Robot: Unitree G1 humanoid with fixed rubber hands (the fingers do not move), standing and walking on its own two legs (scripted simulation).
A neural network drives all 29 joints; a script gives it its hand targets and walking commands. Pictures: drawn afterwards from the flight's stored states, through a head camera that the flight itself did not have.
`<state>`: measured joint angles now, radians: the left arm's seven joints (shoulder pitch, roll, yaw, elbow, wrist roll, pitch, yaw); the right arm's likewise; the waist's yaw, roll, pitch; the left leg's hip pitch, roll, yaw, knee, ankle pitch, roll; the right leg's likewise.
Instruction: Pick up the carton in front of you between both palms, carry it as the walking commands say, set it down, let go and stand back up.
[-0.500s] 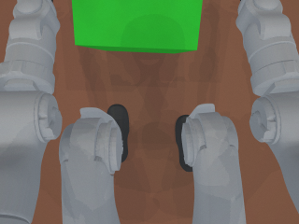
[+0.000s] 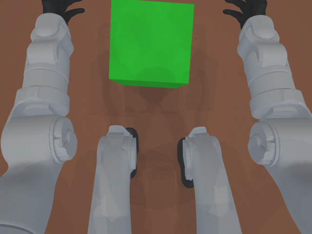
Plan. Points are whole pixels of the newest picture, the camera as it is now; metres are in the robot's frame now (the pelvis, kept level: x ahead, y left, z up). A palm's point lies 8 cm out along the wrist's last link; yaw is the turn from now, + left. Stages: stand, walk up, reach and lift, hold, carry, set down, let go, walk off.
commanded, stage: set down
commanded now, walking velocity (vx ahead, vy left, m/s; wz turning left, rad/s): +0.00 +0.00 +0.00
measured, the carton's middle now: (150, 53) +0.53 +0.04 -0.35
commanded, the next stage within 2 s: let go in 0.50 s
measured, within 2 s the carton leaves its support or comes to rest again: neither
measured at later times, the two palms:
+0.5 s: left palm out of the picture +0.54 +0.23 +0.04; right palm out of the picture +0.54 -0.16 +0.05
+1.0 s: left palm out of the picture +0.41 +0.25 +0.15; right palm out of the picture +0.43 -0.20 +0.15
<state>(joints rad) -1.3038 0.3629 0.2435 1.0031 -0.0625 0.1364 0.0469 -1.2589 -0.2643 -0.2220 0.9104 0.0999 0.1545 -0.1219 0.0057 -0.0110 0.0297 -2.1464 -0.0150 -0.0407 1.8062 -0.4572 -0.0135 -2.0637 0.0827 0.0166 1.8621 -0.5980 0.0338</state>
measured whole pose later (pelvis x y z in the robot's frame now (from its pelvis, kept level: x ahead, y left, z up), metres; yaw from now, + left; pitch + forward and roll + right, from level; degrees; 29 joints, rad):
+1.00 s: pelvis +0.09 +0.01 +0.25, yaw +3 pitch +32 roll -1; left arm -0.38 0.20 0.19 0.61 0.06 0.06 -0.04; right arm -0.37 -0.18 -0.18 0.60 -0.04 0.05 0.04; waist 0.00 -0.01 -0.10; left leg -1.09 -0.02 -0.04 0.78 -0.25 0.00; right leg -1.01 0.03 0.05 0.81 -0.35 0.01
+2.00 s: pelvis +0.12 +0.01 +0.30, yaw +2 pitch -1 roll +0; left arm 0.22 0.31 0.05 0.60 0.04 0.05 0.01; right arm 0.17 -0.29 -0.05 0.64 -0.04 0.04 -0.01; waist 0.00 -0.02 0.02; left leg -0.23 -0.01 -0.03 0.52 -0.28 0.00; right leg -0.15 0.02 0.07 0.50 -0.34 0.00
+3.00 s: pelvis +0.11 +0.01 +0.31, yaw +2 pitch -2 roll +0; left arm 0.18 0.37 0.01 0.92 0.02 0.00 0.02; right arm 0.13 -0.37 -0.02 0.98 -0.02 -0.01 -0.02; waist 0.00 -0.01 0.02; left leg -0.15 -0.02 -0.02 0.40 -0.20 0.01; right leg -0.07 0.01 0.07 0.37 -0.26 0.01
